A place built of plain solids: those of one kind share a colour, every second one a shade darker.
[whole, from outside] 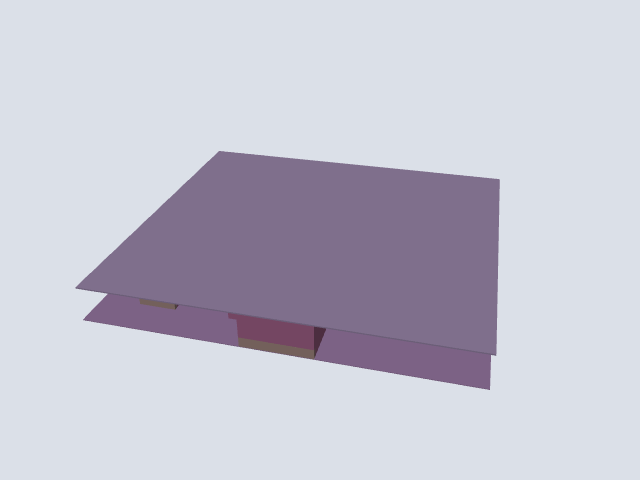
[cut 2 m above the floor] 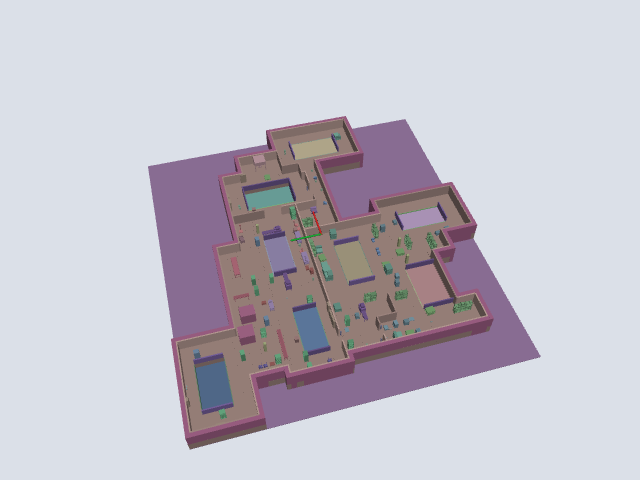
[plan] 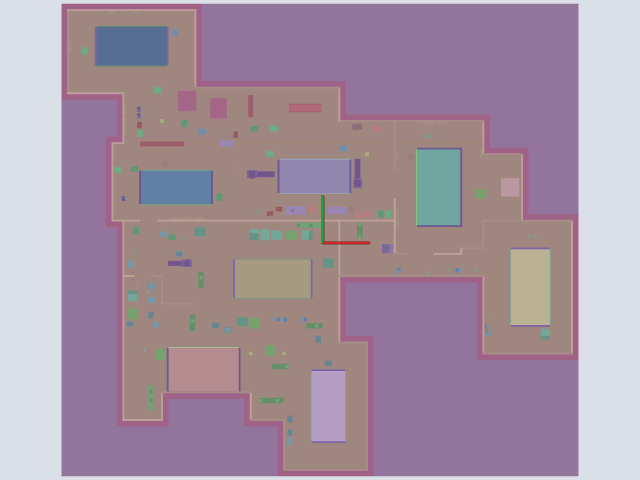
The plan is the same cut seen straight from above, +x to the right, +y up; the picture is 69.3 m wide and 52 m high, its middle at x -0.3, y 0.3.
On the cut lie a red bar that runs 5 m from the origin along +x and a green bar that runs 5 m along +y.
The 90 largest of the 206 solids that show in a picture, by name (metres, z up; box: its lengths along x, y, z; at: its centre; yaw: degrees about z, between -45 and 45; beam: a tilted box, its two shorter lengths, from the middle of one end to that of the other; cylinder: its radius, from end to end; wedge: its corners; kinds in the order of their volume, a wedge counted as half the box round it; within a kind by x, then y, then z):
{
 "floor_1": {"box": [3.8, 4.4, 1.5], "at": [-26.4, 21.3, -0.75]},
 "floor_2": {"box": [3.8, 3.8, 1.5], "at": [-21.6, 6.0, -0.75]},
 "floor_3": {"box": [15.2, 1.6, 1.5], "at": [-20.7, 18.3, -0.75]},
 "floor_4": {"box": [15.2, 2.4, 1.5], "at": [-20.7, 24.7, -0.75]},
 "floor_5": {"box": [5.6, 3.0, 1.5], "at": [-19.5, -18.4, -0.75]},
 "floor_6": {"box": [5.6, 4.8, 1.5], "at": [-19.5, -13.7, -0.75]},
 "floor_7": {"box": [12.8, 4.4, 1.5], "at": [-15.9, -3.9, -0.75]},
 "floor_8": {"box": [3.8, 4.4, 1.5], "at": [-15.0, 21.3, -0.75]},
 "floor_9": {"box": [18.8, 1.2, 1.5], "at": [-14.1, 8.5, -0.75]},
 "floor_10": {"box": [30.8, 2.0, 1.5], "at": [-12.9, 16.5, -0.75]},
 "floor_11": {"box": [21.0, 0.8, 1.5], "at": [-11.8, -16.5, -0.75]},
 "floor_12": {"box": [24.8, 4.0, 1.5], "at": [-9.9, -8.1, -0.75]},
 "floor_13": {"box": [24.8, 1.6, 1.5], "at": [-9.9, 14.7, -0.75]},
 "floor_14": {"box": [27.8, 1.2, 1.5], "at": [-8.4, -10.7, -0.75]},
 "floor_15": {"box": [7.4, 2.6, 1.5], "at": [-8.4, 6.6, -0.75]},
 "floor_16": {"box": [33.6, 2.2, 1.5], "at": [-6.7, 3.0, -0.75]},
 "floor_17": {"box": [33.6, 1.0, 1.5], "at": [-6.7, 9.6, -0.75]},
 "floor_18": {"box": [7.8, 2.2, 1.5], "at": [-5.2, -15.0, -0.75]},
 "floor_19": {"box": [7.2, 3.0, 1.5], "at": [-4.9, -18.4, -0.75]},
 "floor_20": {"box": [41.6, 1.2, 1.5], "at": [-2.7, 10.9, -0.75]},
 "floor_21": {"box": [40.4, 2.4, 1.5], "at": [-2.1, 12.7, -0.75]},
 "floor_22": {"box": [14.6, 2.6, 1.5], "at": [-1.8, -12.6, -0.75]},
 "floor_23": {"box": [42.6, 1.0, 1.5], "at": [-1.0, -1.2, -0.75]},
 "floor_24": {"box": [22.2, 1.2, 1.5], "at": [-1.0, 4.7, -0.75]},
 "floor_25": {"box": [45.8, 0.2, 1.5], "at": [-0.6, 10.2, -0.75]},
 "floor_26": {"box": [10.4, 3.8, 1.5], "at": [0.3, -23.4, -0.75]},
 "floor_27": {"box": [3.8, 1.8, 1.5], "at": [0.6, -5.2, -0.75]},
 "floor_28": {"box": [51.2, 0.2, 1.5], "at": [2.1, 1.8, -0.75]},
 "floor_29": {"box": [50.0, 2.4, 1.5], "at": [2.7, 0.5, -0.75]},
 "floor_30": {"box": [3.0, 7.6, 1.5], "at": [4.0, -17.7, -0.75]},
 "floor_31": {"box": [7.2, 3.8, 1.5], "at": [6.5, 7.2, -0.75]},
 "floor_32": {"box": [21.6, 2.6, 1.5], "at": [9.5, -3.0, -0.75]},
 "floor_33": {"box": [3.6, 4.6, 1.5], "at": [18.5, -6.6, -0.75]},
 "floor_34": {"box": [7.4, 7.0, 1.5], "at": [18.6, 6.6, -0.75]},
 "floor_35": {"box": [12.8, 1.2, 1.5], "at": [21.3, 2.5, -0.75]},
 "floor_36": {"box": [11.0, 3.8, 1.5], "at": [22.2, -10.8, -0.75]},
 "floor_37": {"box": [3.0, 8.2, 1.5], "at": [26.2, -4.8, -0.75]},
 "wall_rim_1": {"box": [0.6, 9.2, 5.3], "at": [-28.0, 20.7, 1.15]},
 "wall_rim_2": {"box": [6.6, 0.6, 5.3], "at": [-25.0, 15.8, 1.15]},
 "wall_rim_3": {"box": [0.6, 8.6, 5.3], "at": [-23.2, 6.6, 1.15]},
 "wall_rim_4": {"box": [0.6, 21.0, 5.3], "at": [-22.0, -8.8, 1.15]},
 "wall_rim_5": {"box": [0.6, 4.0, 5.3], "at": [-22.0, 13.5, 1.15]},
 "wall_rim_6": {"box": [15.2, 0.6, 5.3], "at": [-20.7, 25.6, 1.15]},
 "wall_rim_7": {"box": [5.6, 0.6, 5.3], "at": [-19.5, -19.6, 1.15]},
 "wall_rim_8": {"box": [0.6, 7.8, 5.3], "at": [-13.4, 21.4, 1.15]},
 "wall_rim_9": {"box": [9.4, 0.6, 5.3], "at": [-12.6, -16.6, 1.15]},
 "wall_rim_10": {"box": [4.2, 0.6, 5.3], "at": [-6.4, -19.6, 1.15]},
 "wall_rim_11": {"box": [16.2, 0.6, 5.3], "at": [-5.6, 17.2, 1.15]},
 "wall_rim_12": {"box": [0.6, 4.8, 5.3], "at": [-4.6, -22.3, 1.15]},
 "wall_rim_13": {"box": [10.4, 0.6, 5.3], "at": [0.3, -25.0, 1.15]},
 "wall_rim_14": {"box": [0.6, 5.8, 5.3], "at": [2.2, -7.2, 1.15]},
 "wall_rim_15": {"box": [0.6, 3.0, 5.3], "at": [2.2, 15.4, 1.15]},
 "wall_rim_16": {"box": [3.6, 0.6, 5.3], "at": [3.7, -10.4, 1.15]},
 "wall_rim_17": {"box": [0.6, 14.0, 5.3], "at": [5.2, -17.7, 1.15]},
 "wall_rim_18": {"box": [15.4, 0.6, 5.3], "at": [9.6, -4.0, 1.15]},
 "wall_rim_19": {"box": [16.2, 0.6, 5.3], "at": [10.0, 13.6, 1.15]},
 "wall_rim_20": {"box": [0.6, 7.8, 5.3], "at": [17.0, -8.2, 1.15]},
 "wall_rim_21": {"box": [0.6, 3.0, 5.3], "at": [17.8, 11.8, 1.15]},
 "wall_rim_22": {"box": [4.8, 0.6, 5.3], "at": [19.9, 10.0, 1.15]},
 "wall_rim_23": {"box": [0.6, 6.6, 5.3], "at": [22.0, 6.4, 1.15]},
 "wall_rim_24": {"box": [11.0, 0.6, 5.3], "at": [22.2, -12.4, 1.15]},
 "wall_rim_25": {"box": [6.0, 0.6, 5.3], "at": [24.7, 2.8, 1.15]},
 "wall_rim_26": {"box": [0.6, 14.6, 5.3], "at": [27.4, -4.8, 1.15]},
 "ceil_all_1": {"box": [56.0, 51.2, 0.2], "at": [-0.3, 0.3, 3.9]},
 "floor_base_1": {"box": [56.0, 51.2, 0.1], "at": [-0.3, 0.3, -1.55]},
 "wall_1": {"box": [0.2, 9.2, 5.3], "at": [-27.6, 20.7, 1.15]},
 "wall_2": {"box": [0.2, 8.6, 5.3], "at": [-22.8, 6.6, 1.15]},
 "wall_3": {"box": [0.2, 21.8, 5.3], "at": [-21.6, -8.4, 1.15]},
 "wall_4": {"box": [14.0, 0.2, 5.3], "at": [-20.7, 25.2, 1.15]},
 "wall_5": {"box": [9.8, 0.2, 5.3], "at": [-12.6, -16.2, 1.15]},
 "wall_6": {"box": [15.8, 0.2, 5.3], "at": [-6.0, 16.8, 1.15]},
 "wall_7": {"box": [25.9, 0.2, 5.3], "at": [-5.05, 2.4, 1.15]},
 "wall_8": {"box": [9.2, 0.2, 5.3], "at": [0.3, -24.6, 1.15]},
 "wall_9": {"box": [0.2, 13.4, 5.3], "at": [1.8, -4.2, 1.15]},
 "wall_10": {"box": [0.2, 14.0, 5.3], "at": [4.8, -17.7, 1.15]},
 "wall_11": {"box": [15.8, 0.2, 5.3], "at": [9.6, -3.6, 1.15]},
 "wall_12": {"box": [15.8, 0.2, 5.3], "at": [9.6, 13.2, 1.15]},
 "wall_13": {"box": [9.8, 0.2, 5.3], "at": [22.2, -12.0, 1.15]},
 "wall_14": {"box": [9.8, 0.2, 5.3], "at": [22.2, 2.4, 1.15]},
 "wall_15": {"box": [0.2, 14.6, 5.3], "at": [27.0, -4.8, 1.15]},
 "floor_pallet_well_1": {"box": [8.2, 4.2, 1.5], "at": [-5.4, -3.9, -0.75]},
 "floor_pallet_well_2": {"box": [4.2, 8.2, 1.5], "at": [22.5, -4.8, -0.75]},
 "floor_oven_bed_1": {"box": [7.6, 4.2, 0.5], "at": [-20.7, 21.3, -1.25]},
 "floor_oven_bed_2": {"box": [7.6, 3.6, 1.5], "at": [-15.9, 6.0, -0.75]},
 "floor_dock_well_1": {"box": [7.6, 4.7, 1.5], "at": [-12.9, -13.75, -0.75]},
 "floor_plant_bed_1": {"box": [7.6, 3.6, 1.5], "at": [-0.9, 7.2, -0.75]},
 "floor_sorter_bed_1": {"box": [3.6, 7.6, 1.36], "at": [0.6, -17.7, -0.82]},
 "floor_silo_bed_1": {"box": [4.7, 8.2, 0.68], "at": [12.55, 6.0, -1.16]},
 "rackoven_1": {"box": [2.0, 2.2, 2.4], "at": [-14.7, 15.35, 1.3]},
 "rackoven_2": {"box": [1.8, 2.2, 2.4], "at": [-11.3, 14.55, 1.3]}
}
